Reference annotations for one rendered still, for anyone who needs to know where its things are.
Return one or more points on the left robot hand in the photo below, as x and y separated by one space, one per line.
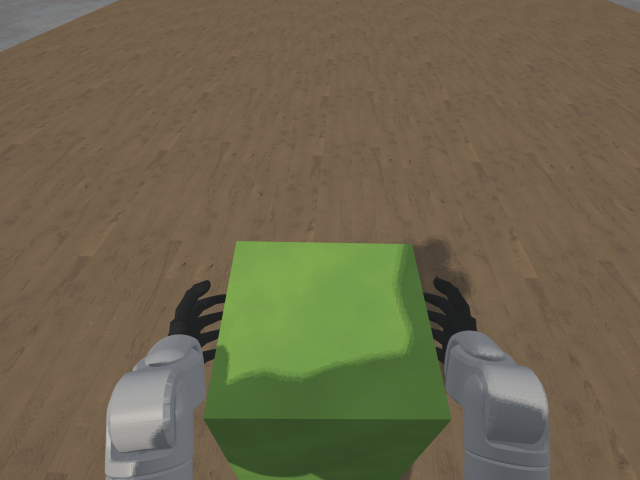
187 322

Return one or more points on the robot right forearm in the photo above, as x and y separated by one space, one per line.
505 411

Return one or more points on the robot left forearm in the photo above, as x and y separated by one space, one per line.
149 421

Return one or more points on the right robot hand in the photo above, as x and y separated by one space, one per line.
457 318

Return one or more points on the carton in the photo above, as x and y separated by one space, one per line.
325 366

